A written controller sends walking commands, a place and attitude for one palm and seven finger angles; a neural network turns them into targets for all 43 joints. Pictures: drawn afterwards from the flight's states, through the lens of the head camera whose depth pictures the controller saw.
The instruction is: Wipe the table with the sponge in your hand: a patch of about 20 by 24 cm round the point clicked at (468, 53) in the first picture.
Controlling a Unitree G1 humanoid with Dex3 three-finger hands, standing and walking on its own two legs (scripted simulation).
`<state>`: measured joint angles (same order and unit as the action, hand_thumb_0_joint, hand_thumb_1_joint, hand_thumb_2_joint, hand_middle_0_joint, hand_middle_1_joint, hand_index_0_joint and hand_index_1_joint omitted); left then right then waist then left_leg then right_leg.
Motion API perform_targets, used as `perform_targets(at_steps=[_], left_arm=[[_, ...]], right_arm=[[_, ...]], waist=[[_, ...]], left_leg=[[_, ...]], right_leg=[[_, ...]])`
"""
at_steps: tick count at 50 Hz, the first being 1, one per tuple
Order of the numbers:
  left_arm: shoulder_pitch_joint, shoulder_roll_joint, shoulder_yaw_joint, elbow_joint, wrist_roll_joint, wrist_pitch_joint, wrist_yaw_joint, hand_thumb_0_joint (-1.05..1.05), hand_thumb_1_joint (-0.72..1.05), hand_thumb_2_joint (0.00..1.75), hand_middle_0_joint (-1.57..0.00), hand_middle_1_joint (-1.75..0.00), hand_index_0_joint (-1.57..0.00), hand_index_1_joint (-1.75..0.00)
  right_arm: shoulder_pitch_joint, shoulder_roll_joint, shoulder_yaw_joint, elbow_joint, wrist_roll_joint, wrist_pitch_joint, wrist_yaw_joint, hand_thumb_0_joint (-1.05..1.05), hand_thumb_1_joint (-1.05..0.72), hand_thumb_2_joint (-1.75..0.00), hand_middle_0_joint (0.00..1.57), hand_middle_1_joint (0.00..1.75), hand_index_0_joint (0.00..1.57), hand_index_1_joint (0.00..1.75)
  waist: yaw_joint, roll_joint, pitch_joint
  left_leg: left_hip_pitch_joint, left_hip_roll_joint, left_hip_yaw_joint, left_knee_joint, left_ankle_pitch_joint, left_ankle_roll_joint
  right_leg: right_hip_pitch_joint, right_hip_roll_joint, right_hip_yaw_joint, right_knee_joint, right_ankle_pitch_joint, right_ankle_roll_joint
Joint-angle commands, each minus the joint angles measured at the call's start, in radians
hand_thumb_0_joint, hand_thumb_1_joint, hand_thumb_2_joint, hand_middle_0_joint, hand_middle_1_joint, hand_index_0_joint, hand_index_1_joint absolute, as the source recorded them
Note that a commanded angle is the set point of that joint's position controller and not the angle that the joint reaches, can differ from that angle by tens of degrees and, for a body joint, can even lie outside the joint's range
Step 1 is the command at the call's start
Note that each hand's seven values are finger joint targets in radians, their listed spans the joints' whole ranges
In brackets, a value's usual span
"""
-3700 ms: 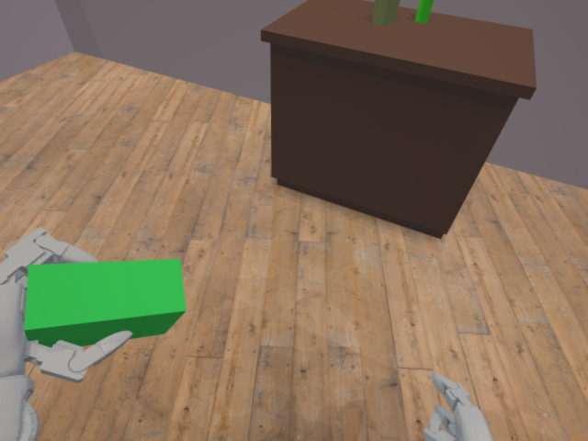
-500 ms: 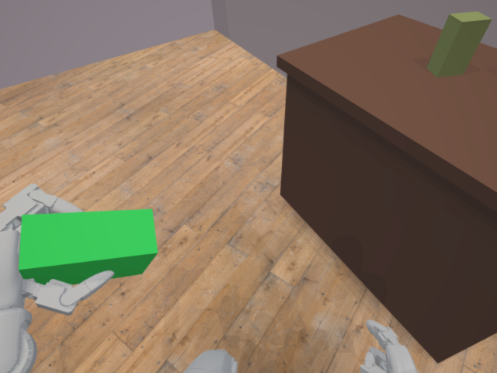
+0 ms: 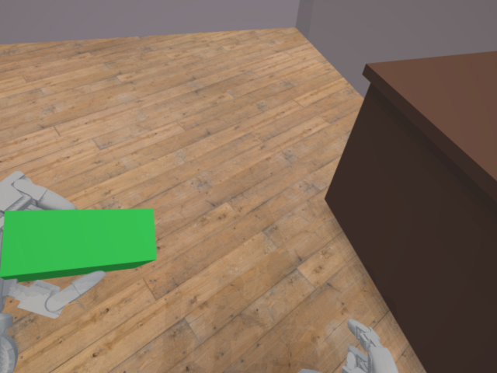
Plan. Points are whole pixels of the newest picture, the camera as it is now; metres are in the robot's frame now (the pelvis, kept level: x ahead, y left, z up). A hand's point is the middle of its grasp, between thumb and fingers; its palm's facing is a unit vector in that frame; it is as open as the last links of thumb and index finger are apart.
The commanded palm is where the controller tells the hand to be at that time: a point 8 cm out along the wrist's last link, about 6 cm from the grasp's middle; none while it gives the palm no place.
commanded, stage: walk to a spot facing it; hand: left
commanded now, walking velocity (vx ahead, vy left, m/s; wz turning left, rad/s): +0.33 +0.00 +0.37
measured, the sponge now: (105, 243) +0.23 +0.19 +0.16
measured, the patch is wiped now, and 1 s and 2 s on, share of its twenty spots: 0.00 0.00 0.00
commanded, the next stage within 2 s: turn to face it in 0.94 s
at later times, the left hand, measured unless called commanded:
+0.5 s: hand (14, 277) +0.17 +0.26 +0.18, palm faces +0.57 -0.69 -0.45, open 10.1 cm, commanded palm +0.11 +0.29 +0.18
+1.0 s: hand (39, 203) +0.27 +0.29 +0.17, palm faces +0.65 -0.58 -0.49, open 10.2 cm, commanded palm +0.21 +0.30 +0.18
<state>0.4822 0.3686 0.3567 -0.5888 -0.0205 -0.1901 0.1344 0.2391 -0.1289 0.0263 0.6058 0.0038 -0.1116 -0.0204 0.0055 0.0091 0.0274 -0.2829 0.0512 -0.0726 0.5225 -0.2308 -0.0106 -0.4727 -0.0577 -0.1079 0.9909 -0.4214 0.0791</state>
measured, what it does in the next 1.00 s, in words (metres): walks ahead, turning left: right foot, then left foot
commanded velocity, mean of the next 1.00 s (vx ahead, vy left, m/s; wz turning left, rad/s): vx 0.31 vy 0.00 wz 0.25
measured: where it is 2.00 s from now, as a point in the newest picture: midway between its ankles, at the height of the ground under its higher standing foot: outside the picture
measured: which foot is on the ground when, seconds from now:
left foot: down 0.00-0.14, up 0.16-0.56, down 0.58-0.96, up 0.98-1.00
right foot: up 0.00-0.12, down 0.14-0.58, up 0.60-0.94, down 0.96-1.00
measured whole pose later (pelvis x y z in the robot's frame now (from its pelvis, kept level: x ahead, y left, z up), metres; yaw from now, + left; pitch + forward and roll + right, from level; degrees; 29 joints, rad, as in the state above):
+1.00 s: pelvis +0.14 -0.01 -0.02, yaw +17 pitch -1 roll +0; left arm 0.43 0.39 0.38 -0.45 -0.01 -0.20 0.14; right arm 0.20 -0.15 0.03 0.64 0.01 -0.08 -0.05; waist 0.04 0.07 0.04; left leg -0.27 0.12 0.07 0.78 -0.44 -0.01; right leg -0.36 -0.06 -0.20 0.61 -0.21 -0.03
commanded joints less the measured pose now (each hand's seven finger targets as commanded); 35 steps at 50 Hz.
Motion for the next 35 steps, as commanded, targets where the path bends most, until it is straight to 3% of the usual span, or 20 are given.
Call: perform_targets(at_steps=[1, 5, 6, 7, 8, 9, 10, 11, 13, 15, 17, 23, 26, 27, 28, 29, 30, 31, 32, 35], left_arm=[[-0.07, 0.128, 0.08, -0.18, -0.015, -0.057, 0.018, 0.0, 0.1, 1.3, -1.2, -1.6, -1.2, -1.6], [-0.111, 0.134, 0.085, -0.079, -0.006, -0.028, 0.017, 0.0, 0.1, 1.3, -1.2, -1.6, -1.2, -1.6], [-0.135, 0.137, 0.072, -0.075, 0.0, -0.024, 0.015, 0.0, 0.1, 1.3, -1.2, -1.6, -1.2, -1.6], [-0.154, 0.185, 0.091, -0.057, 0.008, -0.014, 0.017, 0.0, 0.1, 1.3, -1.2, -1.6, -1.2, -1.6], [-0.214, 0.223, 0.101, -0.071, -0.012, -0.016, 0.02, 0.0, 0.1, 1.3, -1.2, -1.6, -1.2, -1.6], [-0.244, 0.216, 0.103, -0.093, -0.016, -0.033, 0.023, 0.0, 0.1, 1.3, -1.2, -1.6, -1.2, -1.6], [-0.242, 0.206, 0.099, -0.093, -0.002, -0.032, 0.023, 0.0, 0.1, 1.3, -1.2, -1.6, -1.2, -1.6], [-0.156, 0.186, 0.087, -0.074, -0.009, -0.04, 0.015, 0.0, 0.1, 1.3, -1.2, -1.6, -1.2, -1.6], [-0.107, 0.199, 0.105, -0.1, -0.006, -0.054, 0.014, 0.0, 0.1, 1.3, -1.2, -1.6, -1.2, -1.6], [-0.153, 0.202, 0.102, -0.14, -0.008, -0.065, 0.023, 0.0, 0.1, 1.3, -1.2, -1.6, -1.2, -1.6], [-0.128, 0.208, 0.122, -0.114, -0.005, -0.066, 0.035, 0.0, 0.1, 1.3, -1.2, -1.6, -1.2, -1.6], [-0.059, 0.189, 0.147, -0.157, -0.02, -0.05, 0.069, 0.0, 0.1, 1.3, -1.2, -1.6, -1.2, -1.6], [-0.079, 0.158, 0.112, -0.174, -0.022, -0.042, 0.079, 0.0, 0.1, 1.3, -1.2, -1.6, -1.2, -1.6], [-0.112, 0.151, 0.099, -0.205, -0.021, -0.051, 0.08, 0.0, 0.1, 1.3, -1.2, -1.6, -1.2, -1.6], [-0.129, 0.144, 0.092, -0.244, -0.014, -0.07, 0.083, 0.0, 0.1, 1.3, -1.2, -1.6, -1.2, -1.6], [-0.121, 0.145, 0.089, -0.256, -0.009, -0.09, 0.083, 0.0, 0.1, 1.3, -1.2, -1.6, -1.2, -1.6], [-0.136, 0.194, 0.1, -0.218, 0.012, -0.099, 0.082, 0.0, 0.1, 1.3, -1.2, -1.6, -1.2, -1.6], [-0.142, 0.209, 0.111, -0.169, 0.012, -0.092, 0.062, 0.0, 0.1, 1.3, -1.2, -1.6, -1.2, -1.6], [-0.14, 0.216, 0.13, -0.2, 0.006, -0.083, 0.054, 0.0, 0.1, 1.3, -1.2, -1.6, -1.2, -1.6], [-0.091, 0.214, 0.144, -0.337, 0.001, -0.093, 0.048, 0.0, 0.1, 1.3, -1.2, -1.6, -1.2, -1.6]], right_arm=[[-0.099, -0.191, -0.072, -0.125, -0.004, -0.044, -0.023, 0.0, -0.9, -0.9, 0.2, 0.3, 0.2, 0.3], [-0.121, -0.175, -0.058, -0.116, -0.005, -0.021, -0.034, 0.0, -0.9, -0.9, 0.2, 0.3, 0.2, 0.3], [-0.122, -0.151, -0.049, -0.114, -0.002, -0.014, -0.032, 0.0, -0.9, -0.9, 0.2, 0.3, 0.2, 0.3], [-0.124, -0.124, -0.049, -0.117, 0.002, -0.006, -0.031, 0.0, -0.9, -0.9, 0.2, 0.3, 0.2, 0.3], [-0.169, -0.168, -0.061, -0.115, -0.003, -0.019, -0.042, 0.0, -0.9, -0.9, 0.2, 0.3, 0.2, 0.3], [-0.174, -0.175, -0.061, -0.098, -0.02, -0.023, -0.045, 0.0, -0.9, -0.9, 0.2, 0.3, 0.2, 0.3], [-0.187, -0.174, -0.064, -0.104, -0.018, -0.022, -0.038, 0.0, -0.9, -0.9, 0.2, 0.3, 0.2, 0.3], [-0.169, -0.176, -0.064, -0.098, -0.016, -0.014, -0.038, 0.0, -0.9, -0.9, 0.2, 0.3, 0.2, 0.3], [-0.175, -0.172, -0.057, -0.096, -0.013, 0.005, -0.042, 0.0, -0.9, -0.9, 0.2, 0.3, 0.2, 0.3], [-0.179, -0.168, -0.059, -0.106, -0.011, 0.005, -0.047, 0.0, -0.9, -0.9, 0.2, 0.3, 0.2, 0.3], [-0.155, -0.169, -0.068, -0.116, -0.018, 0.003, -0.048, 0.0, -0.9, -0.9, 0.2, 0.3, 0.2, 0.3], [-0.116, -0.161, -0.086, -0.179, -0.008, -0.001, -0.048, 0.0, -0.9, -0.9, 0.2, 0.3, 0.2, 0.3], [-0.073, -0.165, -0.091, -0.185, -0.005, 0.005, -0.055, 0.0, -0.9, -0.9, 0.2, 0.3, 0.2, 0.3], [-0.059, -0.182, -0.1, -0.187, -0.003, 0.006, -0.062, 0.0, -0.9, -0.9, 0.2, 0.3, 0.2, 0.3], [-0.063, -0.205, -0.105, -0.193, -0.002, 0.009, -0.062, 0.0, -0.9, -0.9, 0.2, 0.3, 0.2, 0.3], [-0.073, -0.206, -0.099, -0.194, -0.003, 0.003, -0.052, 0.0, -0.9, -0.9, 0.2, 0.3, 0.2, 0.3], [-0.073, -0.185, -0.081, -0.187, -0.005, -0.007, -0.042, 0.0, -0.9, -0.9, 0.2, 0.3, 0.2, 0.3], [-0.098, -0.197, -0.082, -0.165, 0.002, -0.007, -0.03, 0.0, -0.9, -0.9, 0.2, 0.3, 0.2, 0.3], [-0.105, -0.201, -0.095, -0.155, 0.008, -0.002, -0.03, 0.0, -0.9, -0.9, 0.2, 0.3, 0.2, 0.3], [-0.112, -0.178, -0.087, -0.144, 0.015, -0.022, -0.027, 0.0, -0.9, -0.9, 0.2, 0.3, 0.2, 0.3]], waist=[[-0.01, 0.261, -0.084], [0.019, 0.178, -0.082], [0.021, 0.055, -0.086], [0.026, -0.255, -0.07], [0.025, -0.299, -0.009], [0.01, -0.194, -0.019], [-0.001, -0.166, -0.044], [0.001, -0.119, -0.002], [0.004, -0.093, 0.02], [-0.002, -0.117, -0.002], [0.009, -0.118, -0.025], [0.051, -0.204, -0.08], [0.004, -0.159, -0.147], [-0.026, -0.049, -0.196], [-0.043, 0.199, -0.239], [-0.023, 0.401, -0.23], [-0.026, 0.291, -0.183], [-0.022, 0.186, -0.166], [-0.02, 0.185, -0.134], [0.004, 0.222, -0.105]], left_leg=[[-0.008, 0.171, -0.215, -0.249, -0.14, 0.191], [-0.176, 0.107, -0.158, -0.147, -0.357, 0.136], [-0.293, 0.053, -0.093, 0.04, -0.364, 0.1], [-0.496, -0.059, 0.053, 0.365, -0.383, 0.034], [-0.531, -0.06, 0.044, 0.652, -0.314, -0.003], [-0.506, -0.017, 0.005, 0.753, -0.222, -0.017], [-0.493, -0.007, 0.012, 0.766, -0.181, -0.016], [-0.47, 0.011, 0.026, 0.785, -0.114, -0.027], [-0.453, 0.024, 0.072, 0.745, -0.081, -0.035], [-0.411, 0.035, 0.113, 0.62, -0.068, -0.033], [-0.349, 0.034, 0.167, 0.47, -0.054, -0.023], [-0.238, 0.005, 0.274, 0.158, -0.123, 0.004], [0.007, -0.056, 0.325, -0.023, -0.055, 0.016], [0.182, -0.044, 0.291, -0.073, 0.001, 0.037], [0.358, 0.096, 0.051, -0.109, 0.086, 0.104], [0.491, 0.352, -0.342, -0.158, 0.41, 0.239], [0.482, 0.397, -0.441, -0.168, 0.506, 0.287], [0.359, 0.394, -0.38, -0.189, 0.324, 0.281], [0.298, 0.377, -0.333, -0.197, 0.226, 0.288], [0.186, 0.267, -0.065, -0.226, 0.137, 0.207]], right_leg=[[0.103, 0.04, -0.021, -0.183, -0.049, -0.001], [0.393, 0.065, -0.046, -0.529, -0.034, -0.031], [0.49, -0.046, 0.075, -0.65, -0.059, -0.077], [0.555, -0.302, 0.418, -0.784, -0.249, -0.177], [0.424, -0.462, 0.617, -0.859, -0.256, -0.233], [0.376, -0.449, 0.503, -0.851, -0.189, -0.23], [0.357, -0.413, 0.493, -0.826, -0.207, -0.228], [0.317, -0.353, 0.387, -0.81, -0.108, -0.21], [0.311, -0.308, 0.195, -0.786, 0.101, -0.189], [0.361, -0.295, 0.088, -0.77, 0.204, -0.181], [0.379, -0.282, 0.04, -0.747, 0.266, -0.182], [0.483, -0.305, 0.049, -0.669, 0.386, -0.216], [0.421, -0.259, -0.025, -0.448, 0.47, -0.169], [0.329, -0.213, -0.078, -0.241, 0.519, -0.128], [0.138, -0.125, -0.119, 0.009, 0.304, -0.073], [-0.14, -0.008, -0.055, 0.229, -0.188, -0.044], [-0.225, -0.004, 0.042, 0.343, -0.214, -0.069], [-0.221, -0.06, 0.098, 0.352, -0.159, -0.073], [-0.251, -0.087, 0.104, 0.343, -0.12, -0.055], [-0.207, -0.093, 0.055, 0.215, 0.026, -0.037]])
